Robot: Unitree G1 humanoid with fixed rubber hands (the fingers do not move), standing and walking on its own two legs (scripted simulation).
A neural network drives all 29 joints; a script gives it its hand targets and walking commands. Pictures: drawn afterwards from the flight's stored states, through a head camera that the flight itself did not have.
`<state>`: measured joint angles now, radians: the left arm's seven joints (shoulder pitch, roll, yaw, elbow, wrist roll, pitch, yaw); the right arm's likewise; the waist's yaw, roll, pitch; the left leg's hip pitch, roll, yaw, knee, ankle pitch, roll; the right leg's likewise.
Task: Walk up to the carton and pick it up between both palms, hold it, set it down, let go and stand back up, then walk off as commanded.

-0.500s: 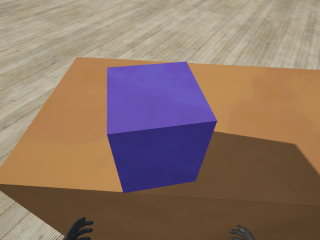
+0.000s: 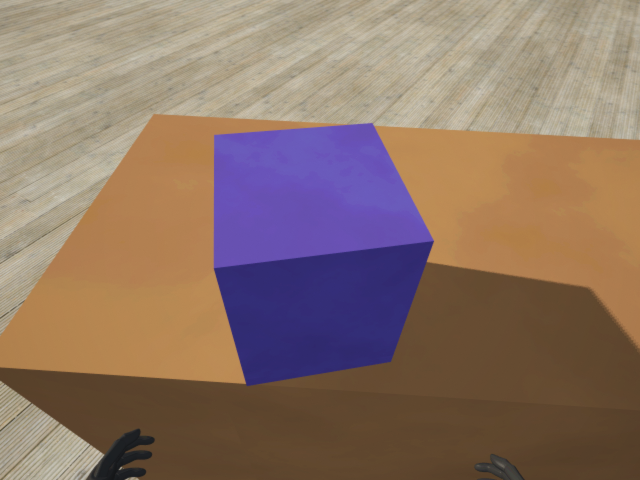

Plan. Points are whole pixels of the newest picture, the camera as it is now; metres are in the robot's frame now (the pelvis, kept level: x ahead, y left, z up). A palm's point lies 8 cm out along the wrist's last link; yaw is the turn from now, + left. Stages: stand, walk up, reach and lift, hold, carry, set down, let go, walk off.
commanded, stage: stand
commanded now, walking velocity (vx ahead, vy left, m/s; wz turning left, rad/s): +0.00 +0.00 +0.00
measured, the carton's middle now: (308, 256) +0.39 +0.02 +0.09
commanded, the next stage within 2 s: none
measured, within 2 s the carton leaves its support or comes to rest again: neither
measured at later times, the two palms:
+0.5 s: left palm out of the picture +0.14 +0.27 -0.07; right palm out of the picture +0.11 -0.25 -0.10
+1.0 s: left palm out of the picture +0.13 +0.27 -0.07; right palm out of the picture +0.09 -0.26 -0.10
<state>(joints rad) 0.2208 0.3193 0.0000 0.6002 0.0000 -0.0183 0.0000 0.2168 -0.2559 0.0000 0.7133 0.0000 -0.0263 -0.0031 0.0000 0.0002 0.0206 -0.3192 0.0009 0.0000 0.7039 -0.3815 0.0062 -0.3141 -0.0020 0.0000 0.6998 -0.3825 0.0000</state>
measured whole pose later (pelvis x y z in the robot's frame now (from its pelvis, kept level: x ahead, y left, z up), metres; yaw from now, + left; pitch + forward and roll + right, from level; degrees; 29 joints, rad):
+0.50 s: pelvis +0.00 +0.00 +0.00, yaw +0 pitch +0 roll +0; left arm 0.22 0.32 0.00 0.60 0.00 -0.02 0.00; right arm 0.22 -0.26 0.00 0.77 0.00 -0.03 0.00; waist 0.00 0.00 0.02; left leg -0.32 0.00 0.00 0.70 -0.38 0.01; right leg -0.31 0.00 0.00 0.70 -0.38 0.00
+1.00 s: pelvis -0.01 +0.00 +0.00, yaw +0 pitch -1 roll +0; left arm 0.22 0.32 0.00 0.60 0.00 -0.02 0.00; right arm 0.22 -0.27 0.00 0.81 0.00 -0.03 0.00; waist 0.00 0.00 0.02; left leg -0.32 0.00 0.00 0.70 -0.36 0.01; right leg -0.31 0.00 0.00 0.70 -0.36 0.00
